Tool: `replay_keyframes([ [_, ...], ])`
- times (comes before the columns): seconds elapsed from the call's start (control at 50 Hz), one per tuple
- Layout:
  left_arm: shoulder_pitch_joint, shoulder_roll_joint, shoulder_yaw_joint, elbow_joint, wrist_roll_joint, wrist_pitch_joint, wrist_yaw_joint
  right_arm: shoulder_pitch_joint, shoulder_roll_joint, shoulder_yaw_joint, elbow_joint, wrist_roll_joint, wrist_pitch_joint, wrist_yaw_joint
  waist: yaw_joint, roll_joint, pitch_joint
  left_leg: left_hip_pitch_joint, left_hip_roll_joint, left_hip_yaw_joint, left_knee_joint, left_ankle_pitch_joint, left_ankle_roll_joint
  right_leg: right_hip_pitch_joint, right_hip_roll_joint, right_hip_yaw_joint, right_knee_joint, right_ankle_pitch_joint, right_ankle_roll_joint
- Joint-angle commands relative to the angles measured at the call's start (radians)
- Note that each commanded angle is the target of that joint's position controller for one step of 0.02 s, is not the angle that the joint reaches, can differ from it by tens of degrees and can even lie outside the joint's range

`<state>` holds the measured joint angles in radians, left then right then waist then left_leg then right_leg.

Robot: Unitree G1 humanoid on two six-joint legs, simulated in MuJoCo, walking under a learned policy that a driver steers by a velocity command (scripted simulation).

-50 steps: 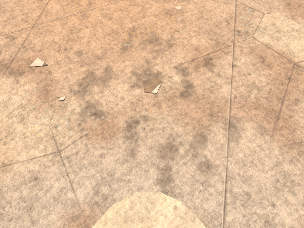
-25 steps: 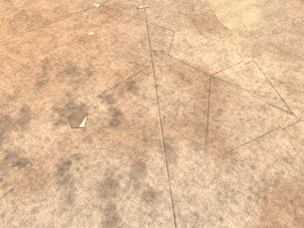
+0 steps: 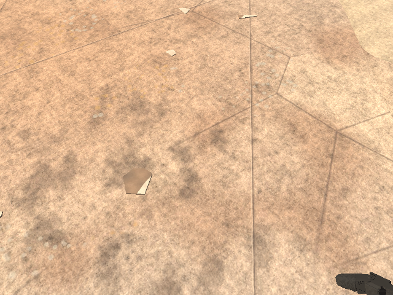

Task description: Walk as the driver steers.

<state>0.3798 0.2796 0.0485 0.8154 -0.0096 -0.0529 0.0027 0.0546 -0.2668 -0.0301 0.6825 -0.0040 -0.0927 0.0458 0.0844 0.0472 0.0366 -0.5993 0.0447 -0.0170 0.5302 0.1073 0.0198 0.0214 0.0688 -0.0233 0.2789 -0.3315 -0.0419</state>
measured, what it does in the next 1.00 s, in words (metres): walks ahead: left foot, then right foot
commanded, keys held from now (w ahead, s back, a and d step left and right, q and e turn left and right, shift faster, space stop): no key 0.56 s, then q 0.02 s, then w+q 0.42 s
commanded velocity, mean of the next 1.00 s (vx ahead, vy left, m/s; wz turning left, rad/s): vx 0.16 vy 0.00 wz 0.14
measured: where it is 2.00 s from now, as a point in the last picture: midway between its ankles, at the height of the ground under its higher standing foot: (160, 214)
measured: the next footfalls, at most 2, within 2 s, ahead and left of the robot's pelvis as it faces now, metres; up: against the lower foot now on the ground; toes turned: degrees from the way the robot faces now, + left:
left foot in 0.04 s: +0.22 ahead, +0.11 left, +0.00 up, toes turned +1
right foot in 0.34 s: +0.16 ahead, -0.14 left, +0.00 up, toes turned +1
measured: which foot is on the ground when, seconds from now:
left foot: up 0.00-0.02, down 0.04-0.66, up 0.68-0.86, down 0.88-1.00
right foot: down 0.00-0.06, up 0.08-0.32, down 0.34-0.88, up 0.90-1.00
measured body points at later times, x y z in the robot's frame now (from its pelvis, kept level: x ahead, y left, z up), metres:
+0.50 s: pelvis +0.13 +0.00 +0.00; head +0.13 -0.01 +0.45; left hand +0.21 +0.26 -0.13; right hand +0.26 -0.25 -0.13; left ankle +0.18 +0.11 -0.74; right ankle +0.12 -0.14 -0.74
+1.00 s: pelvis +0.27 +0.06 +0.00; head +0.28 +0.09 +0.45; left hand +0.32 +0.36 -0.13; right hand +0.41 -0.20 -0.11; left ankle +0.26 +0.14 -0.74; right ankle +0.21 -0.10 -0.64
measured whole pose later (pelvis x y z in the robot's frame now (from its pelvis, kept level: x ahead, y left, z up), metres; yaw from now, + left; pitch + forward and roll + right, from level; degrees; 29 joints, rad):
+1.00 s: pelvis +0.27 +0.06 +0.00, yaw +11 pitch +1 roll -1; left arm 0.24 0.30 0.07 0.82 -0.02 -0.10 0.02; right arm 0.24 -0.28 -0.07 0.85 0.02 -0.07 0.03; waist -0.01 -0.03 0.02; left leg -0.29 -0.06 0.02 0.56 -0.28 0.08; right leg -0.41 -0.05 0.02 1.17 -0.40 0.01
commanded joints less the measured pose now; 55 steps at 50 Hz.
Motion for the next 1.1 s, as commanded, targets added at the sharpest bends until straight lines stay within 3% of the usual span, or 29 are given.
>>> replay_keyframes([
  [0.02,-0.053,0.179,0.045,-0.048,-0.004,0.003,0.012,0.097,-0.131,-0.047,-0.032,-0.012,-0.014,0.001,-0.118,-0.128,-0.082,0.229,-0.050,0.019,-0.064,-0.012,0.050,-0.026,-0.242,0.099,0.153,0.765,-0.079],
  [0.04,-0.039,0.160,0.039,-0.049,0.001,0.006,0.012,0.175,-0.169,-0.060,-0.010,-0.020,-0.018,-0.007,-0.151,-0.083,-0.150,0.383,-0.029,0.018,-0.095,0.185,0.074,-0.053,-0.182,0.069,0.305,0.746,-0.041],
  [0.06,0.041,0.101,0.017,-0.067,0.030,-0.001,0.009,0.243,-0.237,-0.067,-0.013,-0.042,-0.015,-0.017,-0.131,0.060,-0.304,0.711,0.162,-0.155,0.026,0.607,0.169,-0.263,-0.113,0.053,0.568,0.418,0.009],
  [0.08,0.189,0.023,-0.013,-0.030,0.024,0.001,0.000,0.249,-0.189,-0.048,-0.009,-0.042,-0.001,-0.019,-0.091,0.226,-0.461,0.918,0.380,-0.443,0.008,0.718,0.350,-0.473,-0.006,0.088,0.872,-0.337,0.074],
  [0.1,0.156,0.125,0.010,-0.006,0.002,0.011,-0.004,0.264,-0.132,-0.036,-0.007,-0.011,0.016,-0.014,-0.132,0.114,-0.489,0.867,0.338,-0.470,-0.038,0.513,0.338,-0.491,-0.030,0.185,0.943,-0.388,0.082],
  [0.12,0.057,0.154,0.021,-0.036,-0.017,0.025,-0.002,0.184,-0.124,-0.031,-0.009,0.004,0.025,-0.013,-0.123,0.063,-0.345,0.747,0.301,-0.389,-0.092,0.321,0.297,-0.558,-0.069,0.155,0.952,-0.338,0.091],
  [0.14,-0.011,0.142,0.020,-0.050,-0.012,0.042,0.008,0.116,-0.097,-0.021,-0.012,0.005,0.031,-0.014,-0.107,0.012,-0.240,0.614,0.259,-0.336,-0.140,0.173,0.261,-0.572,-0.101,0.126,0.902,-0.286,0.100],
  [0.18,-0.021,0.109,0.019,-0.052,0.001,0.081,0.024,0.020,-0.092,-0.018,-0.010,-0.015,0.041,-0.016,-0.050,0.049,-0.138,0.352,0.196,-0.248,-0.231,-0.058,0.211,-0.441,-0.143,0.110,0.728,-0.204,0.111],
  [0.22,0.016,0.069,0.009,-0.031,0.011,0.094,0.035,-0.018,-0.099,-0.024,-0.003,-0.030,0.046,-0.020,-0.031,0.095,-0.129,0.246,0.153,-0.174,-0.263,-0.104,0.204,-0.314,-0.124,0.066,0.585,-0.170,0.117],
  [0.28,0.009,0.064,0.008,-0.013,0.018,0.092,0.034,-0.016,-0.104,-0.025,0.019,-0.018,0.054,-0.031,-0.036,0.073,-0.164,0.224,0.145,-0.145,-0.266,-0.288,0.192,-0.196,-0.119,0.047,0.403,0.047,0.094],
  [0.34,-0.031,0.067,0.008,-0.022,0.046,0.089,0.028,0.004,-0.062,-0.007,0.054,-0.014,0.064,-0.035,-0.031,0.044,-0.097,0.124,0.084,-0.118,-0.264,-0.660,0.083,-0.105,-0.125,0.055,0.247,0.157,0.048],
  [0.36,-0.065,0.100,0.010,-0.047,0.048,0.086,0.034,0.023,-0.055,-0.003,0.066,-0.019,0.066,-0.035,-0.051,-0.001,-0.042,0.124,0.048,-0.096,-0.220,-0.694,0.036,-0.159,-0.185,0.127,0.156,0.098,0.019],
  [0.38,-0.102,0.162,0.027,-0.035,0.032,0.084,0.037,0.059,-0.063,-0.010,0.066,-0.014,0.069,-0.037,-0.108,-0.134,0.004,0.219,-0.016,-0.022,-0.185,-0.601,0.001,-0.331,-0.183,0.140,0.129,-0.131,-0.008],
  [0.42,-0.145,0.083,0.008,-0.034,0.037,0.061,0.034,0.046,-0.068,-0.012,0.078,-0.015,0.069,-0.047,-0.106,-0.176,0.018,0.364,-0.023,-0.005,-0.098,-0.438,-0.008,-0.446,-0.164,0.135,0.065,-0.209,0.015],
  [0.58,-0.102,0.087,0.008,0.001,0.018,0.027,0.035,0.063,-0.070,-0.018,0.149,-0.001,0.068,-0.053,-0.078,-0.071,-0.060,0.371,-0.010,-0.013,-0.050,-0.146,0.018,-0.262,-0.134,0.080,0.178,0.195,0.036],
  [0.62,-0.077,0.109,0.018,0.006,0.014,0.036,0.043,0.059,-0.073,-0.021,0.159,0.014,0.077,-0.055,-0.061,-0.087,-0.071,0.316,-0.054,0.019,0.001,-0.346,0.031,-0.231,-0.131,0.073,0.165,-0.008,0.012],
  [0.64,-0.069,0.122,0.025,0.000,0.011,0.039,0.047,0.043,-0.073,-0.024,0.152,0.020,0.079,-0.055,-0.048,-0.116,-0.039,0.239,-0.079,0.033,0.043,-0.501,0.035,-0.224,-0.160,0.111,0.134,-0.151,-0.022],
  [0.68,-0.010,0.165,0.043,0.006,-0.003,0.032,0.053,-0.020,-0.063,-0.027,0.113,0.032,0.065,-0.045,-0.016,-0.209,0.057,0.021,-0.087,0.071,0.208,-0.568,0.041,-0.157,-0.353,0.332,-0.006,-0.335,-0.136],
  [0.74,-0.004,0.159,0.052,0.008,0.005,-0.002,0.058,-0.075,-0.068,-0.031,0.071,0.041,0.036,-0.020,-0.001,-0.186,0.116,-0.206,0.032,-0.038,0.384,-0.680,0.069,-0.027,-0.502,0.441,-0.051,-0.099,-0.202],
  [0.82,-0.148,0.184,0.066,-0.018,-0.009,0.006,0.035,0.024,-0.065,-0.031,0.109,0.038,0.041,0.007,-0.071,-0.165,0.031,0.172,-0.008,0.103,0.163,-0.418,0.051,-0.166,-0.344,0.099,-0.025,0.110,-0.083],
  [0.86,-0.163,0.174,0.064,-0.026,-0.008,0.008,0.026,0.211,-0.106,-0.065,0.177,0.030,0.054,0.005,-0.157,-0.127,-0.057,0.501,-0.128,0.193,0.095,-0.305,0.055,-0.298,-0.257,-0.045,0.186,0.285,-0.032],
  [0.88,-0.154,0.136,0.052,-0.030,0.002,0.003,0.025,0.329,-0.154,-0.093,0.199,0.038,0.061,-0.003,-0.216,-0.035,-0.112,0.664,-0.107,0.106,0.054,-0.327,0.095,-0.389,-0.217,-0.127,0.440,0.342,0.021],
  [0.9,-0.190,0.033,0.021,-0.088,0.032,-0.009,0.026,0.415,-0.283,-0.118,0.192,0.037,0.060,-0.024,-0.223,0.279,-0.131,0.777,0.164,-0.438,-0.152,-0.464,0.243,-0.662,-0.100,-0.128,0.848,-0.090,0.103],
  [0.92,-0.199,0.037,0.015,-0.126,-0.006,-0.044,0.025,0.401,-0.281,-0.101,0.160,0.023,0.037,-0.015,-0.206,0.243,-0.215,0.844,0.305,-0.868,-0.364,-0.664,0.376,-0.823,-0.018,0.082,1.015,-0.250,0.095],
  [0.94,-0.234,0.094,0.026,-0.130,-0.045,-0.070,0.014,0.345,-0.226,-0.086,0.148,0.018,0.018,-0.016,-0.194,0.122,-0.110,0.819,0.322,-0.802,-0.360,-0.686,0.366,-0.935,-0.089,0.122,1.064,-0.190,0.062],
  [0.96,-0.252,0.121,0.029,-0.128,-0.040,-0.088,0.009,0.304,-0.177,-0.073,0.136,0.021,0.007,-0.018,-0.175,0.051,-0.056,0.757,0.279,-0.673,-0.325,-0.593,0.322,-0.931,-0.131,0.119,1.018,-0.098,0.029],
  [0.98,-0.243,0.122,0.034,-0.110,-0.012,-0.096,0.012,0.248,-0.160,-0.065,0.117,0.018,0.007,-0.019,-0.141,-0.021,-0.027,0.669,0.232,-0.556,-0.311,-0.477,0.282,-0.871,-0.164,0.120,0.939,-0.025,0.020],
  [1.02,-0.226,0.136,0.047,-0.098,0.016,-0.088,0.006,0.203,-0.138,-0.055,0.089,0.011,0.010,-0.028,-0.102,0.001,-0.020,0.572,0.162,-0.416,-0.334,-0.313,0.246,-0.752,-0.181,0.116,0.800,0.071,0.027],
  [1.1,-0.325,0.080,0.033,-0.135,0.022,-0.067,-0.001,0.259,-0.172,-0.065,0.093,0.023,0.017,-0.059,-0.108,-0.014,0.006,0.501,0.102,-0.273,-0.349,-0.093,0.232,-0.713,-0.129,0.068,0.528,0.233,0.086],
])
